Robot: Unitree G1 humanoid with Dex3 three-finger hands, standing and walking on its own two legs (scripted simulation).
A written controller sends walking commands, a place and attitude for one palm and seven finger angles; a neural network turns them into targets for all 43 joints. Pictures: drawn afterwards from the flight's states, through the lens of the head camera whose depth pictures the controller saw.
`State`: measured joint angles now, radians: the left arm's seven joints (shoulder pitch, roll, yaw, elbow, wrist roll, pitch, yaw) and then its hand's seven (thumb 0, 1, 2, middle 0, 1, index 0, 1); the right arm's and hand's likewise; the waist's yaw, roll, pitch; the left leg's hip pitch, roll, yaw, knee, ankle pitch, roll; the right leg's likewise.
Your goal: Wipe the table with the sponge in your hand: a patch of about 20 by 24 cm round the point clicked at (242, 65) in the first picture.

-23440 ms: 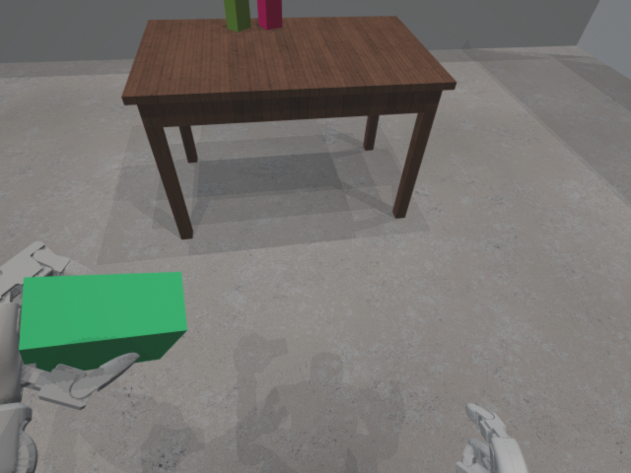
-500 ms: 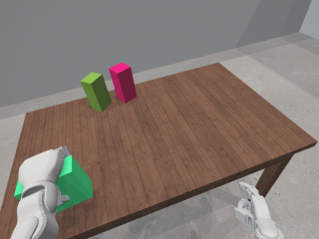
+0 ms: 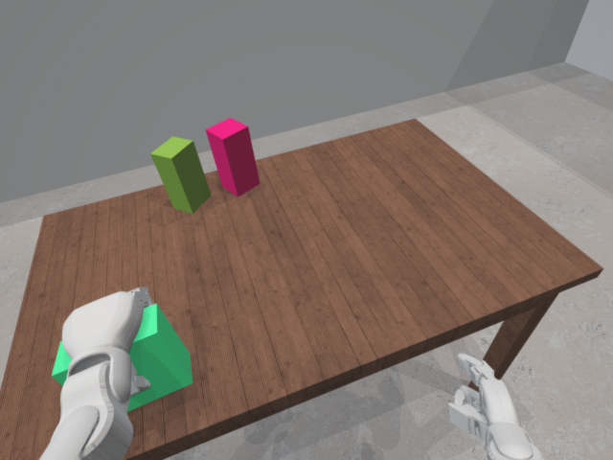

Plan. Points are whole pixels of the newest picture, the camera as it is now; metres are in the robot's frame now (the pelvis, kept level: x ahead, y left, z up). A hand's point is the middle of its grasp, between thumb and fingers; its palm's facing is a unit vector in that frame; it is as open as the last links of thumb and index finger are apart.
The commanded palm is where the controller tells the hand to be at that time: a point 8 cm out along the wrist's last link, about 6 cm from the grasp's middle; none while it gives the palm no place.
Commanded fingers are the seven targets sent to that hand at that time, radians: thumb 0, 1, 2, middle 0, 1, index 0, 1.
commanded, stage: move the sponge above the wiping area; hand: left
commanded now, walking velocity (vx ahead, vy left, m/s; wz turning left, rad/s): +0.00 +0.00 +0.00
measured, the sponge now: (136, 371) +0.21 +0.29 +0.00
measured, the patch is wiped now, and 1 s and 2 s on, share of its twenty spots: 0.00 0.00 0.00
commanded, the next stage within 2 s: none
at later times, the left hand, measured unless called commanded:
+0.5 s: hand (149, 354) +0.23 +0.27 +0.02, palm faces -0.11 -0.17 -0.98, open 10.0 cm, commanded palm +0.21 +0.27 +0.10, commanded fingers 0.00 0.10 1.30 -1.20 -1.60 -1.20 -1.60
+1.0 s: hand (167, 346) +0.25 +0.25 +0.01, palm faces -0.08 -0.13 -0.99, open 10.0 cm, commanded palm +0.23 +0.26 +0.09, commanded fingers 0.00 0.10 1.30 -1.20 -1.60 -1.20 -1.60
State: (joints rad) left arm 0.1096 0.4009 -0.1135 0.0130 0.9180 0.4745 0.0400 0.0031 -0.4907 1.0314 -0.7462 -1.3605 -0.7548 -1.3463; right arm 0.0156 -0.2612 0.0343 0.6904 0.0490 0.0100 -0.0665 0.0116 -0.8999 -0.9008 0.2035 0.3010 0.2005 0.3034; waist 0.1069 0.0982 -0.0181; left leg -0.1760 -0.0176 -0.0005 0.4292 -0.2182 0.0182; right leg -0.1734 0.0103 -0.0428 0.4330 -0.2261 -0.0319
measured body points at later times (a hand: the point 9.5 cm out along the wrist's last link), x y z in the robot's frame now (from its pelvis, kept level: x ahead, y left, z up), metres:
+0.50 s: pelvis +0.00 +0.00 +0.00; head -0.01 -0.03 +0.45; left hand +0.23 +0.27 +0.07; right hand +0.24 -0.20 -0.08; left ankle +0.01 +0.11 -0.74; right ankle +0.01 -0.10 -0.74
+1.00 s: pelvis +0.00 -0.01 +0.00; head -0.01 -0.04 +0.45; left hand +0.25 +0.25 +0.06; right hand +0.24 -0.22 -0.09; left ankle +0.01 +0.11 -0.74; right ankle +0.01 -0.10 -0.74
